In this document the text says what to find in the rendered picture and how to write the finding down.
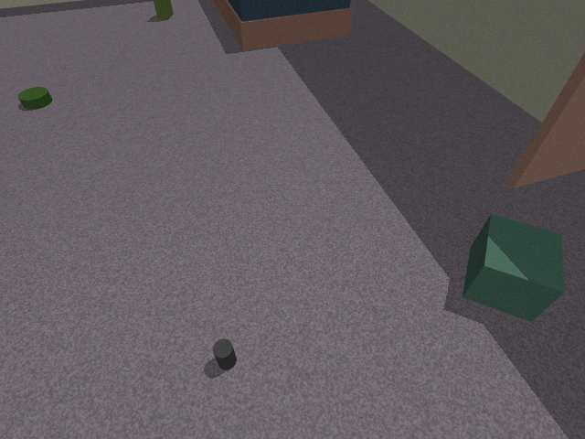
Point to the bed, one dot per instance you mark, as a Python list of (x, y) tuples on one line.
[(270, 23)]

